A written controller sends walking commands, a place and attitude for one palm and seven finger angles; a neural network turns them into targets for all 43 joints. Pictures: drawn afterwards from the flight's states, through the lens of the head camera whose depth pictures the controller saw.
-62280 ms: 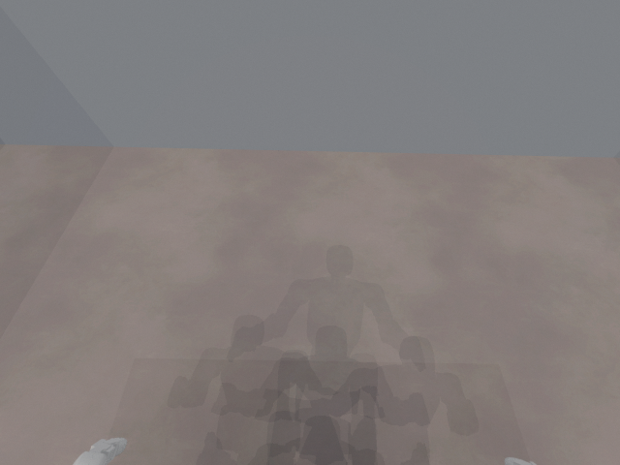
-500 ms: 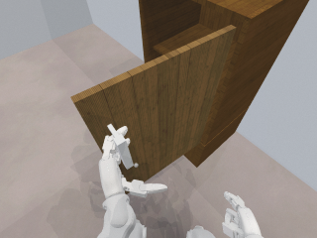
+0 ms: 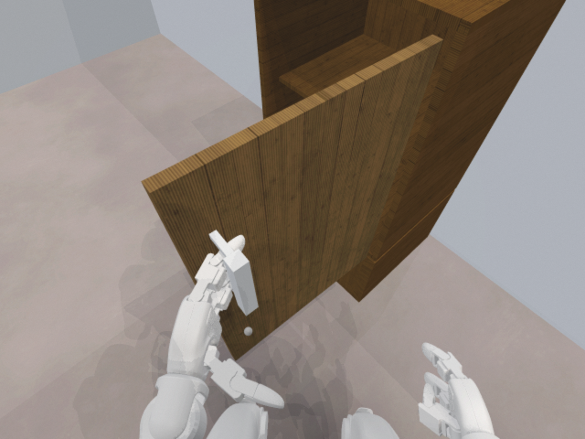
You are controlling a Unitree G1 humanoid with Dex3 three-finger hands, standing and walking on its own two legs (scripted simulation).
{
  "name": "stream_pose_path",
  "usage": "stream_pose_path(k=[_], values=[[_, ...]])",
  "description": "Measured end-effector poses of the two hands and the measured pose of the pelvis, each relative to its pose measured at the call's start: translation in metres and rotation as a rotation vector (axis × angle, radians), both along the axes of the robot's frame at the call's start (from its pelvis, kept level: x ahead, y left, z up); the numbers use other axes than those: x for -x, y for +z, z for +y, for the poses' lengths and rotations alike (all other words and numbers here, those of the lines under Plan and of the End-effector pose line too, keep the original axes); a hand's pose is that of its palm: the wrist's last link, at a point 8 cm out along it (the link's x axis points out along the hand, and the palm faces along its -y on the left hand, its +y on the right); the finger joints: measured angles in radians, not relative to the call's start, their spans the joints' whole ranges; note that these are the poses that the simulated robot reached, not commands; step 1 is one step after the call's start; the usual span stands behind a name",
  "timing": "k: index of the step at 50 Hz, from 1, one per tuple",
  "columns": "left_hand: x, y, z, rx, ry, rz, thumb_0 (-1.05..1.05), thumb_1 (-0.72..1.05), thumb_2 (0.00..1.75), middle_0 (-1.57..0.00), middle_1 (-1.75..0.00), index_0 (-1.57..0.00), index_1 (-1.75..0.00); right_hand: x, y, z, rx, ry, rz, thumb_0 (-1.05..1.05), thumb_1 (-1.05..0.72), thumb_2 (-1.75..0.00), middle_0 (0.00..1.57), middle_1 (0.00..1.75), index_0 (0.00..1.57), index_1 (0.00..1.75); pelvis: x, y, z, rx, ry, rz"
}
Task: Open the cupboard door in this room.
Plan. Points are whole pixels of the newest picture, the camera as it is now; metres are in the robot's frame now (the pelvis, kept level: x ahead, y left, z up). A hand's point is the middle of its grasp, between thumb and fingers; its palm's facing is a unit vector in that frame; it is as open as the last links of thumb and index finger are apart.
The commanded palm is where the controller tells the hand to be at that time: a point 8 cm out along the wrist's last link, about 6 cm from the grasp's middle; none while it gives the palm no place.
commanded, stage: slide the hand sideways off the handle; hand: left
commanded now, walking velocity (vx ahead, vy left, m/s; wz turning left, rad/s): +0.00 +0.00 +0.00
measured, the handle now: (233, 274) +0.31 +0.10 +0.05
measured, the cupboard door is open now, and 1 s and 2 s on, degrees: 87 86 86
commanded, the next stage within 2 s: draw the hand back to the body in 0.68 s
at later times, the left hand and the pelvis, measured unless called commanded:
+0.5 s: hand (198, 367) +0.20 +0.12 +0.05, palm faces +0.00 -1.00 -0.03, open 16.1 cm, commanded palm +0.17 +0.19 +0.05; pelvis +0.02 -0.01 -0.01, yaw +0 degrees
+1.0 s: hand (151, 372) +0.18 +0.16 +0.09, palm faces +0.00 -1.00 -0.07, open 16.3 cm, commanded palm +0.15 +0.21 +0.09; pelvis +0.01 -0.01 +0.00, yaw +0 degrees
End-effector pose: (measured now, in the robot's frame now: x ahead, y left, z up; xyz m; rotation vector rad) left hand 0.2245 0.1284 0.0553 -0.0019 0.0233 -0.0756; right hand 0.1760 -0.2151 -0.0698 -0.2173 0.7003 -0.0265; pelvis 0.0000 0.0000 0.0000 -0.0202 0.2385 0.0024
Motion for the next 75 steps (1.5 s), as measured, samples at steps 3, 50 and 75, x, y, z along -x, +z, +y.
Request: stream_pose_path(k=[3,50,75], values=[[0.004,0.0,0.006,-0.005,0.002,0.018,-0.02,-0.5,0.3,-0.18,-0.33,-0.21,-0.33,-0.003,0.0,0.002,-0.008,-0.005,0.002,0.01,-0.91,-0.9,0.2,0.3,0.2,0.3,-0.003,0.001,0.0,0.002,-0.003,0.001],[0.061,0.039,0.084,-0.069,0.079,0.005,-0.02,-0.5,0.3,-0.15,-0.3,-0.15,-0.3,-0.012,0.006,-0.01,-0.007,-0.086,-0.061,0.01,-0.91,-0.9,0.2,0.3,0.2,0.3,-0.007,-0.001,-0.007,0.021,0.013,-0.023],[0.06,0.113,0.133,-0.377,0.35,0.106,-0.01,-0.22,0.42,-0.16,-0.3,-0.16,-0.3,-0.031,0.06,0.01,0.007,-0.065,-0.105,0.01,-0.91,-0.9,0.2,0.3,0.2,0.3,-0.031,0.054,0.008,0.009,0.005,-0.167]])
